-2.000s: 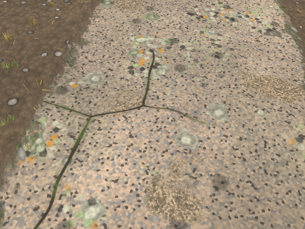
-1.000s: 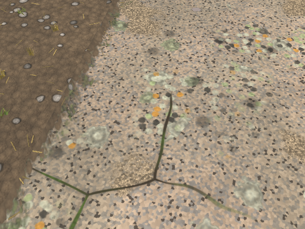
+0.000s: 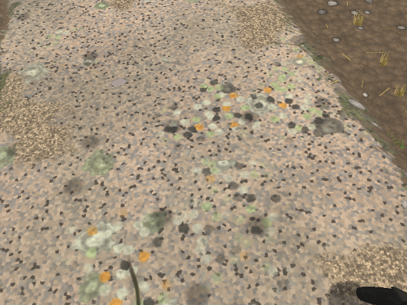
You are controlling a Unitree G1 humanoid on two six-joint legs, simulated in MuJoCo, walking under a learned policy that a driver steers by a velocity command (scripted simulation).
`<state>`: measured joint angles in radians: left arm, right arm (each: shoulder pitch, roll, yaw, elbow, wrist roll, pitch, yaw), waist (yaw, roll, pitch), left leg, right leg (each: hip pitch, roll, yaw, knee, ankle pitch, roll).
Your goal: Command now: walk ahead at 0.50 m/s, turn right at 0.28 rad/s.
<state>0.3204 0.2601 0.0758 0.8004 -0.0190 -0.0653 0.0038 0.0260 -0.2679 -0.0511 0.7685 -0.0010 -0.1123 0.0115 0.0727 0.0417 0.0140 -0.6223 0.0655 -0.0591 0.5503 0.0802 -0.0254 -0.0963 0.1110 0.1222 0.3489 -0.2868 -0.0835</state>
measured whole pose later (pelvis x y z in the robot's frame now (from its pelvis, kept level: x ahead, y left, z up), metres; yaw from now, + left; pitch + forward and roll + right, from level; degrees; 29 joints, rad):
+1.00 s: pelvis +0.41 +0.01 -0.01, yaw +13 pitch +1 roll -2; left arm 0.11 0.29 0.08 0.80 -0.01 0.00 0.02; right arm 0.20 -0.30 -0.08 0.71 0.01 0.06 0.00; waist 0.00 0.00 0.03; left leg -0.41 0.06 0.05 0.69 -0.27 0.01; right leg -0.30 -0.10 -0.22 0.48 -0.18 0.01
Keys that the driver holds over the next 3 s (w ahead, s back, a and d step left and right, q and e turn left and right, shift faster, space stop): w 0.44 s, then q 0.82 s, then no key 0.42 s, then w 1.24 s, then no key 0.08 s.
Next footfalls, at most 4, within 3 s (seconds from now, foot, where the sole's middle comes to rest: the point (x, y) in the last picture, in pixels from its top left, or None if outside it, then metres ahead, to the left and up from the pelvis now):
0.10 left None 0.24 0.14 -0.78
0.60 right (271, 293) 0.51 -0.12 -0.78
1.02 left None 0.45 0.14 -0.78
1.48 right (258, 288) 0.53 -0.07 -0.78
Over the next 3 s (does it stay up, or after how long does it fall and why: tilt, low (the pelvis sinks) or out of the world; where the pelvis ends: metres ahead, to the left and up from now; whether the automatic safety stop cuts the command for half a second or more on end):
stays up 0.93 0.26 -0.01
